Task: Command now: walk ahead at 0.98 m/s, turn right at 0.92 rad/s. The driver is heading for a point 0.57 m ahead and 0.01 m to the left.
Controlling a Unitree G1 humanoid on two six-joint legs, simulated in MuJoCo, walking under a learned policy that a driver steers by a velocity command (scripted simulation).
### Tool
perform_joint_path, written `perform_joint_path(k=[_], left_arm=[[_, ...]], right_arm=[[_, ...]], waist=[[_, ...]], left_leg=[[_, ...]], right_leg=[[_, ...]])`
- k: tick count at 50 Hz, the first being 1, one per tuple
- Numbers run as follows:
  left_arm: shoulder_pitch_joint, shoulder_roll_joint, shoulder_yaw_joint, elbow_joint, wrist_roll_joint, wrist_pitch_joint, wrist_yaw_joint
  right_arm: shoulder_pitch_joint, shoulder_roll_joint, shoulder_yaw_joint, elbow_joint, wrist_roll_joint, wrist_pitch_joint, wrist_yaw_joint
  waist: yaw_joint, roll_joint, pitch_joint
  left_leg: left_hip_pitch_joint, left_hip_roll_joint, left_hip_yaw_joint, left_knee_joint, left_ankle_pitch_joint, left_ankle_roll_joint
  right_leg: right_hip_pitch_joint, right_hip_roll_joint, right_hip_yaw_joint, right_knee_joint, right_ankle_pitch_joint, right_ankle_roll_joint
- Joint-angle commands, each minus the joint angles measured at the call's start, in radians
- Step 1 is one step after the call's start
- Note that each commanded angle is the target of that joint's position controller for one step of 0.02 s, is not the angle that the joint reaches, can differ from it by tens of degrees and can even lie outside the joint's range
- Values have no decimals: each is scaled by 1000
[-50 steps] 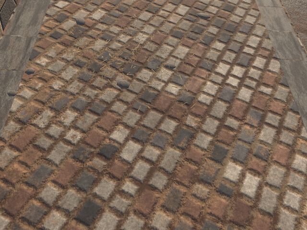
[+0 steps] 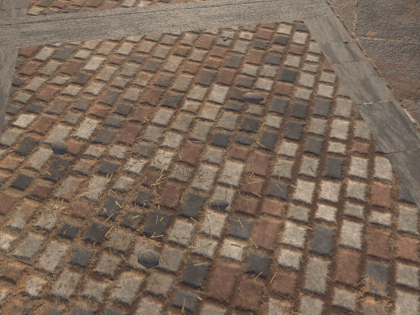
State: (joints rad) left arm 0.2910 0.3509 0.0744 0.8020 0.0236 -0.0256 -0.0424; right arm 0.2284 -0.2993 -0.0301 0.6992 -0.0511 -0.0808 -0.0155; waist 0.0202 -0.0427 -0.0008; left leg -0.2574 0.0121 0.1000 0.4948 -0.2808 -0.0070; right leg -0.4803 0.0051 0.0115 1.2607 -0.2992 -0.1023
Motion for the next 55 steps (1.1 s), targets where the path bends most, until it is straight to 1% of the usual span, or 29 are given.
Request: perform_joint_path(k=[1, 5, 7, 9, 11, 13, 14, 15, 16, 17, 18, 20, 22, 24, 26, 28, 31, 33, 34, 35, 36, 37, 38, 39, 41, 45, 49, 51, 55], left_arm=[[-115, -28, -22, -136, 13, 22, -31], [-244, -20, -41, -219, 7, 25, -54], [-326, -16, -52, -242, 8, 23, -69], [-367, -18, -58, -246, 6, 17, -74], [-278, 19, -47, -214, 2, 12, -60], [51, 95, -8, -122, 2, 6, -35], [220, 131, 18, -50, 11, 7, -10], [147, 206, 45, -43, 0, 19, 16], [83, 289, 53, -110, 26, 25, 21], [108, 222, 52, -116, 18, 27, 36], [66, 179, 40, -88, 18, 13, 47], [-6, 94, 8, -71, 22, -33, 51], [1, 46, -15, -34, -3, -66, 43], [15, 47, -17, -2, -14, -83, 31], [-8, 37, -22, 12, -24, -87, 25], [40, 28, -26, 40, -32, -91, 25], [83, 51, -23, 79, -29, -88, 37], [45, 79, -13, 85, -19, -75, 54], [4, 90, -9, 84, -22, -64, 60], [20, 75, -10, 76, -29, -57, 63], [293, -85, -39, 107, -59, -46, 61], [331, -29, -33, 149, -54, -35, 74], [241, 10, -28, 136, -38, -30, 74], [147, 26, -27, 121, -12, -25, 72], [88, 3, -32, 116, 10, 6, 57], [112, -54, -49, 152, -1, 59, 55], [24, -38, -52, 165, 1, 80, 68], [-8, -34, -53, 170, -1, 80, 70], [36, -74, -65, 223, -6, 57, 80]], right_arm=[[122, -45, -18, 26, 27, -33, 12], [73, -58, -21, 55, 27, -56, 16], [91, -84, -26, 77, 26, -59, 13], [156, -127, -33, 101, 25, -57, 8], [184, -196, -49, 99, 25, -35, -4], [121, -248, -63, 73, 16, 3, -13], [116, -226, -56, 72, 6, 7, -7], [133, -96, -28, 52, -1, 1, 10], [248, -85, -10, -42, 48, -11, 8], [111, -147, -15, -38, 44, -25, 3], [104, -132, -9, -26, 55, -26, 3], [107, -92, 4, 12, 26, 0, 14], [152, -61, 5, 38, 15, 38, 28], [82, -36, 9, 20, 16, 42, 34], [21, 4, 22, 7, 21, 32, 43], [-43, 24, 30, 6, 30, 21, 46], [-40, -7, 21, 22, 26, 12, 36], [134, -60, -1, 92, 10, 2, 26], [259, -74, -9, 139, 4, -9, 22], [334, -133, -23, 171, -2, -19, 15], [309, -194, -33, 170, -11, -17, 17], [314, -159, -31, 150, 35, -8, 25], [194, -124, -26, 127, 57, 0, 19], [95, -53, -6, 114, 56, 7, 15], [71, 8, 20, 131, 53, 11, 5], [49, -38, 19, 165, 29, 7, 15], [53, -60, 11, 185, 27, 37, 14], [46, -67, 5, 191, 28, 57, 9], [38, -48, 3, 211, 39, 85, -6]], waist=[[-37, 139, 72], [14, 128, 122], [3, 77, 160], [-10, 64, 150], [48, 119, 56], [218, 156, -117], [266, 106, -177], [154, -147, -131], [59, -198, -371], [124, 15, -317], [66, 68, -133], [-26, 166, 5], [-86, 140, 59], [-82, 96, 100], [-77, 45, 87], [-20, 13, 51], [-10, -18, 8], [-91, -47, -48], [-165, -33, -70], [-185, 52, -107], [-41, 323, -281], [-69, 200, -443], [-45, 124, -326], [-27, 58, -181], [-8, 52, -90], [34, 113, -96], [-3, 166, -62], [-13, 181, -22], [-2, 132, 19]], left_leg=[[191, 296, -268, -329, 4, 111], [107, 225, 19, -388, 291, 73], [88, 188, 129, -426, 410, 52], [156, 182, 181, -372, 809, 39], [281, 208, 185, -181, 1250, 25], [222, 250, 151, 256, 1367, 43], [29, 211, 140, 569, 1024, 45], [-266, 24, 124, 972, -128, 28], [-526, -12, -82, 1204, -218, 17], [-578, 28, -145, 1172, -83, 26], [-569, 73, -133, 1092, -34, 34], [-402, 128, -162, 943, -23, 32], [-285, 142, -158, 799, -66, 9], [-293, 121, -97, 619, 8, 5], [-223, 84, -32, 376, 192, 20], [-175, 28, 20, 184, 403, 33], [-109, -27, 11, 70, 487, 70], [37, -69, -19, 52, 420, 92], [140, -47, -42, -34, 497, 106], [249, 61, -113, -44, 901, 131], [552, 388, -434, 116, 1572, 329], [585, 417, -582, 66, 1562, 383], [441, 378, -508, -20, 1284, 363], [298, 320, -436, -75, 1063, 323], [107, 245, -325, -157, 926, 254], [-41, 191, -222, -215, 747, 217], [-78, 162, -250, -293, 145, 180], [-106, 167, -291, -331, -94, 176], [-132, 167, -315, -314, -220, 149]], right_leg=[[-350, -124, 65, 19, 42, 10], [-318, -117, 2, -149, 250, 12], [-215, -88, -95, -345, 329, -12], [-96, -15, -189, -463, 341, -51], [25, 64, -228, -493, 258, -82], [386, 112, -172, -519, 158, -131], [668, 94, -64, -607, 125, -157], [789, -77, 184, -629, 116, -156], [1016, -344, 722, -817, 79, -340], [915, -322, 724, -948, -62, -299], [711, -313, 603, -986, -53, -258], [377, -253, 419, -1009, 200, -207], [221, -209, 257, -1027, 576, -186], [205, -136, 112, -1039, 867, -156], [210, -37, -16, -1039, 951, -92], [297, -25, -42, -1039, 942, -63], [437, -76, -18, -979, 980, -23], [478, -93, -5, -806, 1042, 5], [464, -70, -24, -632, 962, 21], [396, 17, -60, -365, 648, 41], [131, 173, -33, 50, -337, 74], [94, 188, 171, 152, -310, 69], [66, 133, 185, 132, -216, 75], [38, 85, 139, 57, -170, 79], [117, 42, 114, -83, -117, 92], [263, 38, 57, -288, -102, 111], [262, 5, 17, -475, -70, 106], [254, 4, 4, -531, -70, 102], [335, 7, -18, -765, -2, 67]])
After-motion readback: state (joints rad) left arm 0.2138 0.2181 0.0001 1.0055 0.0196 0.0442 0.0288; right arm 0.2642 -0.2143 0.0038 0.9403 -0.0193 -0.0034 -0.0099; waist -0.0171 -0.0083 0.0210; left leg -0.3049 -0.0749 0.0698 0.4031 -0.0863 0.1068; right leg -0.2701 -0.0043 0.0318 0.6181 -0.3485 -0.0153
